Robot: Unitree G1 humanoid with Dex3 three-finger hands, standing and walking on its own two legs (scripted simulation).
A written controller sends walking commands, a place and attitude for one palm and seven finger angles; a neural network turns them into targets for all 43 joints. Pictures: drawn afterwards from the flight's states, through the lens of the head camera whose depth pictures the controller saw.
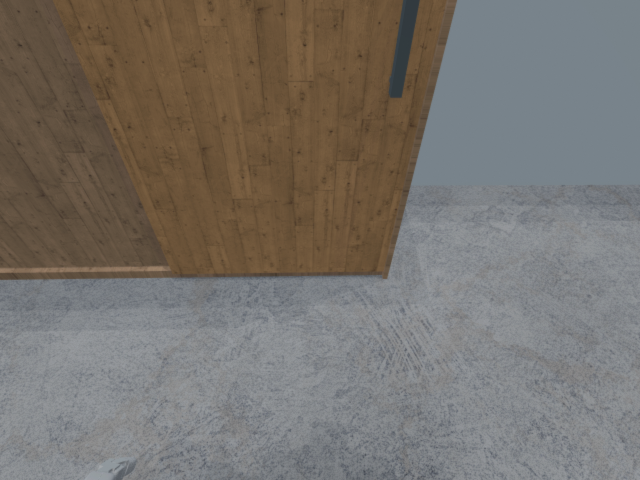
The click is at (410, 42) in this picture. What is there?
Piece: wardrobe's sliding door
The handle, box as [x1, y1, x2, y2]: [389, 0, 419, 97]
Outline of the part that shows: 419,0 403,0 392,73 389,79 390,97 401,97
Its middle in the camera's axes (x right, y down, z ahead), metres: +0.17 -0.44 +0.81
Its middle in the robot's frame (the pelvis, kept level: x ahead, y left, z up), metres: +0.93 -0.12 +0.18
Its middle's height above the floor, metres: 0.95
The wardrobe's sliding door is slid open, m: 0.00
